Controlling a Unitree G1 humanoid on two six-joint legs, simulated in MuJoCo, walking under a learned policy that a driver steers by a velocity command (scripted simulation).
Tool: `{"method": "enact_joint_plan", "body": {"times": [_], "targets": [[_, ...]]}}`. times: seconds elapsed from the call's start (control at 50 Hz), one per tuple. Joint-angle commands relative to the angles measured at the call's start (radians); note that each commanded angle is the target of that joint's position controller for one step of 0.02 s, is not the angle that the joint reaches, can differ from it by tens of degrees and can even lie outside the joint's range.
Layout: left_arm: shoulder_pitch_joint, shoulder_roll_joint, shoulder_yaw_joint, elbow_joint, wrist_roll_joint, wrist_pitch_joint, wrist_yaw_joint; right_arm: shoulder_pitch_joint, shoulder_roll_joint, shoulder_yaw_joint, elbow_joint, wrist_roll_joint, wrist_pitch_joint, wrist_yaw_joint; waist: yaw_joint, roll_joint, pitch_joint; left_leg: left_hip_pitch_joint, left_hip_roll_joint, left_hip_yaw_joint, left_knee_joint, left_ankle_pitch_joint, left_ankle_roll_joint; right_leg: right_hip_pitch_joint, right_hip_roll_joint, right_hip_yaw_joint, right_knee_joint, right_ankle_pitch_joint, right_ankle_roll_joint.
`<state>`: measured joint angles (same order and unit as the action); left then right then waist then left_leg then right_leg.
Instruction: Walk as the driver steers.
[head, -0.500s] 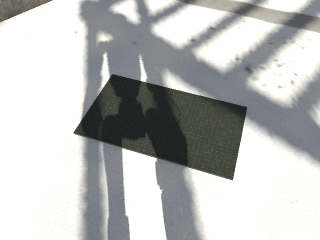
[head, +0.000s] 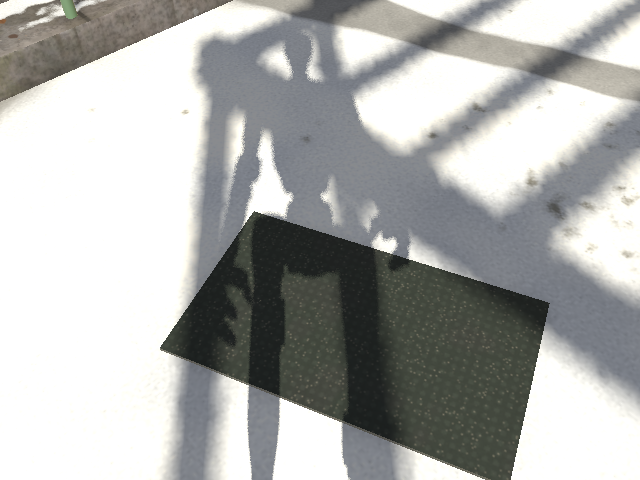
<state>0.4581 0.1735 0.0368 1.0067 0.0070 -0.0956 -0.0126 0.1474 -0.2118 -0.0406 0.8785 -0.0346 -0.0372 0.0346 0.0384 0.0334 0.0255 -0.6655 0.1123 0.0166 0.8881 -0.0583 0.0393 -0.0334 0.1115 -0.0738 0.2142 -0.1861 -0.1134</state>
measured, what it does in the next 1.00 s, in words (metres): walks ahead: left foot, then right foot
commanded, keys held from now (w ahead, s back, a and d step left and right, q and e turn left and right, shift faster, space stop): w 1.00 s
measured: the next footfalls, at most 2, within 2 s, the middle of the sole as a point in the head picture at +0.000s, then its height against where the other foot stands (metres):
left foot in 0.24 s outside the picture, level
right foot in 0.80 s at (383, 427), level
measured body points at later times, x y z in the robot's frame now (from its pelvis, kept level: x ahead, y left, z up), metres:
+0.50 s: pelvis +0.28 +0.06 +0.00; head +0.30 +0.06 +0.45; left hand +0.37 +0.30 -0.14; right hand +0.26 -0.19 -0.14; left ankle +0.27 +0.11 -0.75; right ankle +0.33 -0.10 -0.67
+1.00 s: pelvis +0.55 +0.00 +0.01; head +0.57 -0.01 +0.45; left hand +0.57 +0.25 -0.14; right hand +0.60 -0.25 -0.14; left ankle +0.54 +0.14 -0.66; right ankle +0.57 -0.06 -0.74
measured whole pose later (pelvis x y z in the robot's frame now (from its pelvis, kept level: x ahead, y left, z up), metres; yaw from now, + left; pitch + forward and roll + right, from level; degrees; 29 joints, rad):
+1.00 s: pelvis +0.55 +0.00 +0.01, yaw +0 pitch -1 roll +0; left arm 0.30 0.19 0.06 1.03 0.02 -0.08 0.00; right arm 0.24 -0.22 -0.05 0.98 -0.03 -0.05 0.02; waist 0.00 0.04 0.04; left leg -0.51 0.07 0.00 1.10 -0.25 0.06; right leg -0.17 0.07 -0.11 0.32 -0.29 -0.15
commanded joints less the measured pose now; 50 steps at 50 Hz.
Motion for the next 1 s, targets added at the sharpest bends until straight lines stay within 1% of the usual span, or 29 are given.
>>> {"method": "enact_joint_plan", "body": {"times": [0.02,0.1,0.16,0.2,0.22,0.24,0.26,0.28,0.3,0.32,0.34,0.36,0.4,0.44,0.5,0.58,0.64,0.7,0.74,0.76,0.78,0.8,0.82,0.84,0.86,0.88,0.9,0.94,1.0], "targets": [[0.051,0.111,0.014,-0.026,-0.002,-0.016,0.007,-0.112,-0.027,0.001,-0.072,0.007,-0.009,0.004,0.003,-0.073,0.079,-0.023,-0.020,0.033,-0.128,0.097,-0.012,-0.037,-0.272,0.164,-0.114,0.260,-0.077],[0.118,0.113,0.008,0.009,0.010,-0.012,0.020,-0.222,-0.029,0.005,-0.101,0.010,-0.012,0.002,0.035,-0.085,0.091,-0.021,-0.053,0.058,-0.245,0.079,0.002,0.085,-0.294,0.150,-0.067,0.393,-0.082],[0.122,0.130,0.011,0.028,0.020,-0.007,0.031,-0.243,-0.039,0.002,-0.116,0.012,-0.022,-0.001,0.023,-0.095,0.094,0.016,-0.078,0.067,-0.308,-0.018,0.038,0.168,-0.326,0.147,-0.001,0.541,-0.086],[0.087,0.147,0.014,0.032,0.020,-0.006,0.035,-0.139,-0.055,-0.009,-0.086,0.012,-0.031,-0.012,-0.033,-0.114,0.041,0.196,-0.136,0.093,-0.354,-0.098,0.075,0.163,-0.321,0.119,0.131,0.812,-0.061],[0.075,0.157,0.015,0.036,0.018,-0.003,0.033,-0.003,-0.075,-0.021,-0.040,0.011,-0.038,-0.021,-0.090,-0.107,-0.029,0.357,-0.170,0.106,-0.406,-0.090,0.100,0.146,-0.302,0.099,0.281,0.889,-0.047],[0.057,0.154,0.012,0.028,0.011,-0.003,0.031,0.176,-0.115,-0.039,0.015,-0.004,-0.049,-0.033,-0.163,-0.090,-0.126,0.616,-0.120,0.051,-0.424,-0.062,0.137,0.008,-0.269,0.074,0.486,0.760,-0.029],[0.073,0.091,-0.006,-0.014,-0.014,-0.006,0.025,0.340,-0.215,-0.065,0.037,-0.032,-0.054,-0.045,-0.195,0.044,-0.275,0.917,0.157,-0.283,-0.433,-0.175,0.215,-0.275,-0.188,0.021,0.827,0.344,0.002],[0.150,0.080,0.002,-0.002,-0.031,-0.006,0.019,0.341,-0.232,-0.074,0.048,-0.009,-0.040,-0.033,-0.153,0.191,-0.374,1.040,0.330,-0.707,-0.573,-0.177,0.331,-0.521,-0.024,0.050,1.122,-0.323,0.024],[0.062,0.147,0.020,-0.014,-0.006,-0.001,0.023,0.238,-0.183,-0.063,0.037,0.017,-0.033,-0.025,-0.119,0.041,-0.223,0.917,0.272,-0.596,-0.604,-0.210,0.294,-0.612,-0.099,0.131,1.152,-0.243,0.010],[-0.025,0.130,0.018,-0.040,0.001,-0.006,0.017,0.150,-0.127,-0.047,0.026,0.023,-0.039,-0.021,-0.095,0.004,-0.104,0.766,0.236,-0.457,-0.638,-0.165,0.266,-0.613,-0.135,0.129,1.107,-0.158,0.010],[-0.056,0.106,0.016,-0.044,0.004,-0.005,0.014,0.109,-0.083,-0.035,0.029,0.019,-0.046,-0.020,-0.062,-0.024,-0.033,0.646,0.187,-0.359,-0.676,-0.084,0.227,-0.575,-0.170,0.122,1.041,-0.113,0.013],[-0.066,0.098,0.019,-0.048,0.022,0.008,0.009,0.111,-0.051,-0.025,0.047,0.020,-0.053,-0.023,-0.033,-0.012,-0.003,0.571,0.143,-0.287,-0.695,-0.024,0.195,-0.534,-0.191,0.123,0.990,-0.097,0.021],[-0.034,0.060,0.014,-0.035,0.034,0.033,-0.004,0.156,-0.035,-0.017,0.080,0.020,-0.067,-0.028,-0.006,0.008,-0.003,0.517,0.106,-0.211,-0.717,0.065,0.179,-0.480,-0.194,0.104,0.949,-0.080,0.039],[-0.076,0.058,0.015,-0.051,0.035,0.045,-0.013,0.197,-0.063,-0.021,0.103,0.026,-0.077,-0.029,0.004,0.011,0.015,0.507,0.090,-0.161,-0.740,0.112,0.181,-0.522,-0.204,0.084,0.907,-0.043,0.054],[-0.225,0.072,0.015,-0.102,0.031,0.053,-0.017,0.254,-0.074,-0.018,0.124,0.025,-0.076,-0.029,-0.019,0.016,0.058,0.523,0.068,-0.118,-0.772,0.137,0.175,-0.619,-0.225,0.055,0.791,0.067,0.077],[-0.384,0.061,0.002,-0.150,0.018,0.051,-0.018,0.329,-0.070,-0.009,0.145,0.024,-0.074,-0.032,-0.059,0.022,0.074,0.579,0.053,-0.078,-0.768,0.220,0.156,-0.626,-0.209,0.020,0.587,0.173,0.086],[-0.480,0.061,-0.003,-0.178,0.015,0.049,-0.016,0.390,-0.076,-0.007,0.167,0.019,-0.070,-0.039,-0.090,0.029,0.086,0.671,0.071,-0.074,-0.755,0.258,0.157,-0.631,-0.185,0.000,0.478,0.179,0.075],[-0.529,0.073,0.000,-0.203,0.015,0.043,-0.015,0.413,-0.090,-0.009,0.182,0.010,-0.063,-0.048,-0.092,0.035,0.097,0.751,0.109,-0.075,-0.715,0.331,0.164,-0.614,-0.163,-0.013,0.417,0.093,0.046],[-0.484,0.082,0.006,-0.196,0.014,0.035,-0.010,0.387,-0.100,-0.012,0.185,0.007,-0.061,-0.054,-0.056,0.043,0.078,0.772,0.115,-0.053,-0.636,0.510,0.148,-0.516,-0.128,-0.027,0.368,0.024,0.013],[-0.404,0.094,0.015,-0.171,0.013,0.029,-0.003,0.370,-0.111,-0.014,0.185,0.007,-0.060,-0.055,-0.020,0.051,0.037,0.768,0.108,-0.038,-0.544,0.650,0.134,-0.404,-0.093,-0.040,0.342,-0.006,-0.006],[-0.247,0.110,0.027,-0.116,0.016,0.020,0.006,0.350,-0.114,-0.014,0.184,0.011,-0.057,-0.053,0.048,0.027,-0.041,0.731,0.077,-0.005,-0.372,0.702,0.115,-0.213,-0.062,-0.055,0.274,0.030,-0.030],[-0.065,0.166,0.050,-0.063,0.036,0.010,0.017,0.337,-0.101,-0.008,0.166,0.019,-0.059,-0.051,0.113,-0.005,-0.147,0.559,0.039,0.018,-0.143,0.510,0.094,0.057,-0.156,0.054,0.262,0.011,-0.072],[0.092,0.292,0.087,-0.037,0.051,0.012,0.021,0.448,-0.005,0.011,0.138,0.060,-0.056,-0.036,0.110,-0.257,-0.355,0.208,-0.110,0.077,0.291,-0.080,0.039,0.436,-0.485,0.515,0.228,-0.083,-0.234],[0.056,0.229,0.075,-0.033,0.022,0.028,0.015,0.396,-0.070,-0.008,0.149,0.037,-0.055,-0.035,0.098,-0.157,-0.358,0.070,-0.163,-0.048,0.420,-0.453,0.046,0.405,-0.511,0.744,0.062,-0.178,-0.227],[-0.096,0.199,0.062,-0.057,0.014,0.029,0.016,0.275,-0.087,-0.016,0.109,0.027,-0.053,-0.033,0.047,-0.088,-0.148,-0.011,-0.094,-0.068,0.423,-0.348,0.053,0.229,-0.466,0.584,0.031,-0.221,-0.184],[-0.194,0.141,0.047,-0.076,0.016,0.023,0.013,0.219,-0.080,-0.015,0.093,0.025,-0.058,-0.028,0.012,-0.042,-0.079,0.018,-0.058,-0.071,0.361,-0.259,0.054,0.096,-0.424,0.475,0.001,-0.130,-0.150],[-0.215,0.106,0.036,-0.065,0.015,0.014,0.013,0.205,-0.064,-0.017,0.095,0.018,-0.051,-0.025,-0.020,-0.049,-0.030,0.056,-0.036,-0.065,0.314,-0.236,0.049,0.002,-0.377,0.372,-0.019,-0.035,-0.119],[-0.200,0.060,0.021,-0.035,0.007,0.003,0.017,0.248,-0.017,-0.010,0.110,-0.003,-0.019,-0.014,-0.066,-0.082,-0.021,0.161,-0.026,-0.042,0.258,-0.208,0.025,-0.114,-0.313,0.246,-0.053,0.014,-0.081],[-0.137,0.102,0.029,0.000,0.006,-0.011,0.019,0.184,-0.023,-0.013,0.082,-0.006,0.005,-0.002,-0.080,-0.101,0.018,0.105,-0.019,-0.011,0.209,-0.138,0.000,-0.146,-0.292,0.189,-0.101,0.007,-0.097]]}}
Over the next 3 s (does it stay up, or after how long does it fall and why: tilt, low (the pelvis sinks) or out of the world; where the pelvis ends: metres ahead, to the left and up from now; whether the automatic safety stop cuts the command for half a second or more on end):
stays up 1.61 0.21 -0.03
